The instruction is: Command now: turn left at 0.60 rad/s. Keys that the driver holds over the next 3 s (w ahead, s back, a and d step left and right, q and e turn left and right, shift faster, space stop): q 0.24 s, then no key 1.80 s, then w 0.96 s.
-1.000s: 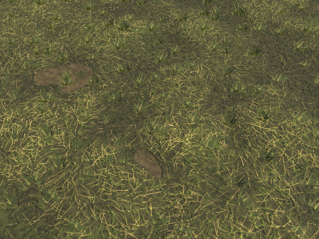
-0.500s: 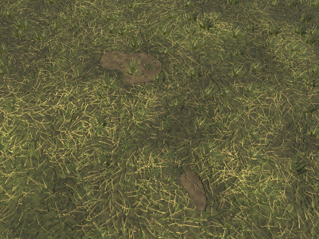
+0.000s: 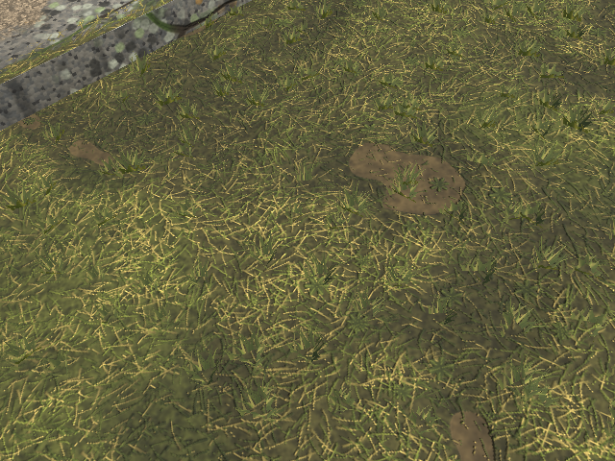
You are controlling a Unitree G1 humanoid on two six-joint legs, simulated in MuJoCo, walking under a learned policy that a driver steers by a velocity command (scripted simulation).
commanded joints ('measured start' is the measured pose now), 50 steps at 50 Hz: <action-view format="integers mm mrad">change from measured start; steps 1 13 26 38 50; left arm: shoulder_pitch -74 -45 -17 -25 3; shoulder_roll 125 219 91 105 89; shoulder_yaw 24 61 14 -3 -21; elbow -87 -66 -35 -2 69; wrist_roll -10 -48 -17 0 -8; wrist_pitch -3 14 28 -10 -19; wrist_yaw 15 -7 -3 -18 -4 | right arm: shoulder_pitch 41 7 -82 -77 -14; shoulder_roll -70 -44 -41 -11 7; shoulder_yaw -27 -14 21 38 30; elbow -48 -92 -38 71 190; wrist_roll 8 8 -26 -31 -22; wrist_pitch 7 14 -51 -49 -44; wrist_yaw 1 40 3 12 -4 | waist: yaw -21 -5 -3 -12 0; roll -179 -226 90 -134 -42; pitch -51 -95 -104 -41 -29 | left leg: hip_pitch -104 245 396 355 361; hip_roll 65 116 313 145 150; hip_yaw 38 197 -42 34 33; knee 155 -535 -707 -613 -625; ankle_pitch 41 190 597 230 347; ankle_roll -47 31 259 79 66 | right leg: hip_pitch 139 173 -137 30 74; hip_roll -226 -292 -60 -92 -61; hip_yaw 146 3 0 55 23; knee -152 -49 373 -89 -68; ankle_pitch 364 395 -120 42 93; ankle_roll -185 -162 94 -16 -10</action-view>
